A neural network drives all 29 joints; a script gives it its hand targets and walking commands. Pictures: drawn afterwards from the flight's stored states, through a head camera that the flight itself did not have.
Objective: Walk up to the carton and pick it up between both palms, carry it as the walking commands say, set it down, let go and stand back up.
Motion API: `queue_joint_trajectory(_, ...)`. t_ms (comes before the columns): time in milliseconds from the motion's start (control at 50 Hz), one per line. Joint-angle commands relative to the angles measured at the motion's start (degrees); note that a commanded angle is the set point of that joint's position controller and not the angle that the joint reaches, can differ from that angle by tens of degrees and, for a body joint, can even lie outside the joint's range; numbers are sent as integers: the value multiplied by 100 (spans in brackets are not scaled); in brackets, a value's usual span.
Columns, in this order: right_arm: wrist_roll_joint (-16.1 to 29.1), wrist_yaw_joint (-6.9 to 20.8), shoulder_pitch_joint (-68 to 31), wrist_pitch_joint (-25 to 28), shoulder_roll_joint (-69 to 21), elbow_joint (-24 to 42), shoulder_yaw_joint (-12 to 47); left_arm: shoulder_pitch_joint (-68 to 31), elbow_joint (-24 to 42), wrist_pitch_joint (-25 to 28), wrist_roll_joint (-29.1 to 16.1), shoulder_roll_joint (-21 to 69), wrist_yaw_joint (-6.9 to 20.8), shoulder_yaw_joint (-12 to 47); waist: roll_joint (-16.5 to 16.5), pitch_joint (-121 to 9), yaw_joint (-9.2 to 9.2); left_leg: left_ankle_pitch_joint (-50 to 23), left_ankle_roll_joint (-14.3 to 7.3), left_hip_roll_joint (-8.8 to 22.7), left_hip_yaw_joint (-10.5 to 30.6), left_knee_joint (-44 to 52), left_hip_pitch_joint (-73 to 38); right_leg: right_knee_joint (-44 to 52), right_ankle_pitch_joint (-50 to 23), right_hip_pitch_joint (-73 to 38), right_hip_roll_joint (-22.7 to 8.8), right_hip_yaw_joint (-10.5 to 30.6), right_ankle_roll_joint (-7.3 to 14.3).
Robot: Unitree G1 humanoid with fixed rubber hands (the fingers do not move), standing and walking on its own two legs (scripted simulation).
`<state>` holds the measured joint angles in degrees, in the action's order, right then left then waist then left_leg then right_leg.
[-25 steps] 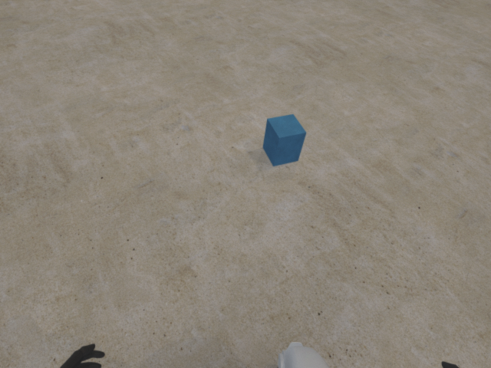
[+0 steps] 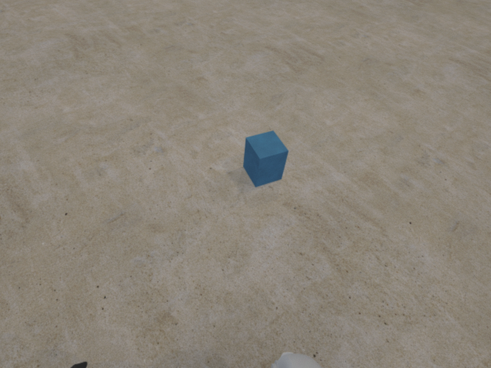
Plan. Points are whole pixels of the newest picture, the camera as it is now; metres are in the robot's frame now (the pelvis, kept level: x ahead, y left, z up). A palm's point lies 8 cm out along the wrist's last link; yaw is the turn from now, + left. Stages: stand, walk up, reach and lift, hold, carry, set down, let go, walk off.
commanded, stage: walk up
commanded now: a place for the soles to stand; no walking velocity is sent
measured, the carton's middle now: (264, 159) +1.18 -0.13 -0.65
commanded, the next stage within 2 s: none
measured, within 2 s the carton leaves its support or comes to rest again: neither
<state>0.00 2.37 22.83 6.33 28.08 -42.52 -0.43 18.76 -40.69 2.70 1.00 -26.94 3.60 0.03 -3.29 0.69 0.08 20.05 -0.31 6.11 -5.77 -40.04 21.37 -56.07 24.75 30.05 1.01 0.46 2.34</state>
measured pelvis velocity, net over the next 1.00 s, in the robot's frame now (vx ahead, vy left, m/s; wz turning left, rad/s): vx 0.34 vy -0.06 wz -0.07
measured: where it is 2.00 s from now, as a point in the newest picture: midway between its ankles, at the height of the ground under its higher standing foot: (255, 260)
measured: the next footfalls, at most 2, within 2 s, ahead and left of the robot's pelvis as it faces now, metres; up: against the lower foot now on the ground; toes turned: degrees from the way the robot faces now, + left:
right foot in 0.22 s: +0.23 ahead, -0.17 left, +0.00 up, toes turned -1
left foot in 0.50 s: +0.30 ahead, +0.10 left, +0.00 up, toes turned +4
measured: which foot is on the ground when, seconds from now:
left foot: down 0.00-0.22, up 0.24-0.48, down 0.50-0.86, up 0.88-1.00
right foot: up 0.00-0.20, down 0.22-0.54, up 0.56-0.84, down 0.86-1.00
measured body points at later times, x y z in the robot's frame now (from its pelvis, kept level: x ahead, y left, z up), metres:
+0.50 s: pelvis +0.17 -0.03 -0.01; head +0.18 -0.04 +0.44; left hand +0.27 +0.29 -0.10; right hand +0.26 -0.37 -0.10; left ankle +0.25 +0.09 -0.71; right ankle +0.19 -0.17 -0.72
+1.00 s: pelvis +0.34 -0.06 -0.01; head +0.34 -0.06 +0.44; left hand +0.45 +0.26 -0.09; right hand +0.41 -0.39 -0.10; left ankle +0.34 +0.07 -0.68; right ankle +0.37 -0.20 -0.72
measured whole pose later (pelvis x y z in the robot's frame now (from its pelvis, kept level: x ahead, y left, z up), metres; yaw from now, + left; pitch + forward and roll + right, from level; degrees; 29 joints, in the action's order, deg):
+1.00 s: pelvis +0.34 -0.06 -0.01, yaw -4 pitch -2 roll -1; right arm 0.0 2.6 17.7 4.5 27.5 -43.1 -0.4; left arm 20.2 -41.5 4.8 1.0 -26.4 2.5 0.1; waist 1.8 1.9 0.5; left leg 26.5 -0.4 5.3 -3.0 -61.6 25.3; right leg -43.3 20.0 21.6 -0.5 0.5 1.2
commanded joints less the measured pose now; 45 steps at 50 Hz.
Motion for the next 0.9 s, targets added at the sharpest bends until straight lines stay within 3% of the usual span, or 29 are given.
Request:
queue_joint_trajectory(0, -52, -153, 314, 140, 1504, 159, -731, -642, 430, 232, -77, -936, 73, -480, 1586, -323, 499, -1899, -1276, 1151, 1032, 1619, -2543, 696, -333, 1599, -411, -192, -125)
queue_joint_trajectory(40, -58, -123, -15, 109, 1550, 209, -722, -647, 391, 213, -92, -918, 129, -487, 1818, -237, 346, -1362, -1150, 1122, 663, 1799, -2014, 1372, -898, 971, -474, -220, -108)
queue_joint_trajectory(100, 16, -92, -470, 35, 1543, 309, -678, -127, 96, 205, -122, -810, 130, -543, 1515, -513, -58, -1277, -942, 884, 80, 1153, -1410, 2321, -1831, -587, -135, -766, -46)
queue_joint_trajectory(120, 11, -78, -452, 25, 1439, 310, -627, 236, -75, 215, -87, -928, 79, -594, 1067, -738, -248, -1399, -856, 726, -118, 411, -1093, 2355, -1816, -1215, 39, -860, 23)
queue_joint_trajectory(140, 37, -79, -327, 23, 1163, 384, -587, 1004, -335, 270, -51, -1214, -20, -761, 248, -1144, -652, -1769, -665, 461, -385, -1134, -531, 2419, -1197, -2329, 78, -523, 206)
queue_joint_trajectory(160, 99, -83, -239, 58, 750, 474, -425, 1378, -311, 314, -10, -1792, -135, -932, -1056, -1305, -895, -1177, -358, -16, -165, -2600, 1019, 2844, -507, -3215, -1098, 1860, 726)
queue_joint_trajectory(180, 102, -101, -376, 64, 718, 617, -348, 1426, -168, 337, -61, -2078, -187, -946, -1474, -1156, -735, 873, -205, -554, 256, -3156, 2324, 3564, -341, -3628, -1956, 3953, 1401)
queue_joint_trajectory(200, 68, -133, -782, 52, 1105, 659, -459, 1149, -96, 353, -165, -1866, -194, -851, -783, -734, -642, 1021, -317, -360, 604, -3289, 2836, 3496, -396, -3545, -1941, 3985, 1731)
queue_joint_trajectory(240, -47, -133, -696, -52, 1046, 419, -486, 478, -21, 345, -254, -1641, -243, -722, -155, 282, -262, 569, -362, -6, 912, -2891, 2367, 3826, 384, -2001, -1744, 3069, 1060)
queue_joint_trajectory(280, 72, -22, -141, -57, 1008, 180, -504, 17, 146, 319, -168, -1653, -234, -762, -826, 676, -58, 501, -254, -45, 594, -2076, 1587, 3975, 805, -1038, -1442, 2424, 1023)
queue_joint_trajectory(300, 41, 16, -314, -102, 1022, 184, -544, 115, 128, 319, -154, -1581, -208, -736, -731, 826, -90, 434, -212, -45, 528, -1650, 1344, 4122, 965, -612, -1395, 2315, 1052)
queue_joint_trajectory(360, -19, 66, -419, -104, 1051, 35, -614, 107, 164, 308, -129, -1652, -145, -705, -1285, 841, -86, 369, -139, -28, 357, -914, 806, 4167, 1401, -286, -1363, 2188, 1211)
queue_joint_trajectory(400, -41, 63, -174, -59, 1067, -86, -631, -114, 248, 246, -138, -1686, -104, -688, -1265, 660, -12, 205, -116, -210, 159, -428, 221, 3887, 1305, -152, -1302, 1980, 1133)
queue_joint_trajectory(440, -142, 21, 367, -6, 1149, -302, -723, -512, 428, 187, -161, -1425, -87, -618, -755, 286, 380, -455, -182, -428, -63, 235, -998, 3013, 1414, 350, -970, 1409, 854)
queue_joint_trajectory(460, -131, -44, 777, 34, 1341, -412, -833, -487, 457, 166, -129, -1096, -81, -512, 120, 97, 594, -15, -244, -359, 263, 576, -1752, 2040, 1560, 934, -591, 1094, 655)
queue_joint_trajectory(480, -211, -125, 1387, 101, 1728, -467, -957, -585, 643, 189, -140, -608, -114, -390, 1621, -179, 929, 1733, -670, 828, 2274, 1783, -2447, 110, 1134, 1776, 101, 464, 238)
queue_joint_trajectory(500, -193, -159, 930, 123, 2049, -244, -954, -570, 655, 208, -135, -619, -184, -386, 1852, -29, 751, 3248, -1159, 1950, 4142, 2875, -2321, -842, 574, 2370, 344, 247, 7)
queue_joint_trajectory(520, -40, -164, 334, 129, 1933, 29, -927, -446, 457, 198, -65, -1218, -195, -529, 1025, 152, 603, 3002, -1447, 1960, 4041, 2830, -2272, -981, 284, 2329, -25, 584, -45)
queue_joint_trajectory(540, 5, -147, 61, 158, 1717, 47, -840, -214, 320, 206, -66, -1329, -149, -556, 768, 151, 395, 2347, -1424, 1724, 3403, 2501, -2258, -737, 1, 2182, -299, 576, -33)
queue_joint_trajectory(600, -42, -142, 338, 129, 1493, -52, -776, -207, 278, 283, -102, -1030, -56, -520, 1156, -176, 381, -811, -1260, 1209, 1943, 1849, -2571, 353, 131, 1572, -359, 7, -115)
queue_joint_trajectory(640, -67, -103, 384, 83, 1456, 41, -757, -206, 238, 293, -97, -869, -39, -484, 1617, -470, 421, -1827, -1394, 1106, 1377, 1492, -2503, 742, 101, 1231, -348, -256, -135)
queue_joint_trajectory(680, -39, -84, 298, 27, 1427, 87, -727, -415, 289, 305, -102, -834, 5, -467, 1651, -496, 437, -1295, -1401, 1143, 1215, 1612, -2068, 1239, -197, 779, -330, -385, -124)
queue_joint_trajectory(740, -8, -38, -533, -41, 1472, 312, -683, 83, -42, 294, -116, -838, 11, -537, 1555, -425, -83, -508, -1024, 880, 572, 1199, -933, 2241, -1489, -660, -203, -679, -101)
queue_joint_trajectory(760, -17, -32, -608, -60, 1254, 337, -615, 373, -135, 309, -75, -929, -52, -620, 1114, -493, -287, -606, -913, 706, 338, 464, -491, 2431, -1563, -1441, -16, -685, -52)
queue_joint_trajectory(780, -1, -40, -408, -56, 992, 329, -540, 1095, -364, 344, -85, -1243, -143, -760, 189, -989, -599, -831, -723, 348, -48, -959, 31, 2605, -913, -2533, 4, -366, 53)
queue_joint_trajectory(800, 68, -61, -357, -12, 607, 500, -411, 1490, -402, 376, -15, -1748, -249, -905, -1125, -852, -865, -612, -421, -128, -80, -2555, 1561, 3058, -213, -3273, -1090, 1891, 561)
queue_joint_trajectory(820, 66, -91, -567, -7, 636, 643, -377, 1361, -194, 410, -14, -2054, -289, -925, -1221, -731, -671, 1079, -243, -600, 375, -2940, 2781, 3769, 75, -3428, -2135, 4164, 1373)
queue_joint_trajectory(840, -14, -124, -890, -42, 1061, 569, -487, 1025, -107, 406, -133, -1854, -273, -807, -269, -377, -520, 1101, -313, -294, 788, -3156, 2881, 3666, 200, -3131, -2143, 3997, 1640)
queue_joint_trajectory(880, -57, -99, -854, -93, 1058, 389, -518, 341, 6, 378, -195, -1714, -311, -724, 6, 343, -212, 796, -329, 14, 923, -2542, 2349, 3818, 928, -1804, -1853, 3030, 1276)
